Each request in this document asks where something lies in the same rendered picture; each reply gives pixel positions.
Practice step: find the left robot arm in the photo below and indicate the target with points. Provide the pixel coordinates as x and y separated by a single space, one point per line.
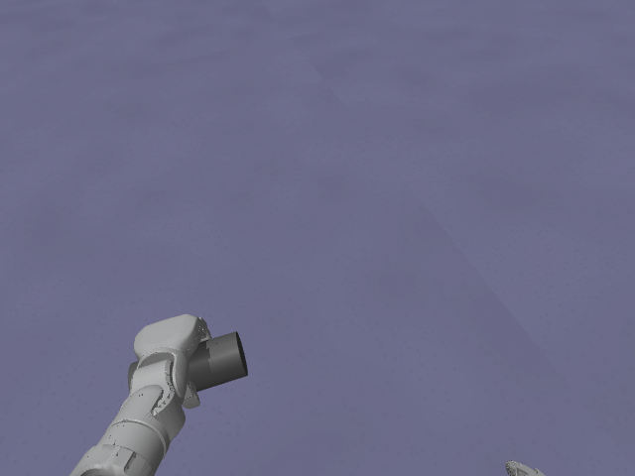
139 437

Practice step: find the left robot hand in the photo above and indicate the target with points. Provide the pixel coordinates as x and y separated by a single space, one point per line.
183 333

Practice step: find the can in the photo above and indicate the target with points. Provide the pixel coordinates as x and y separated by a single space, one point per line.
214 362

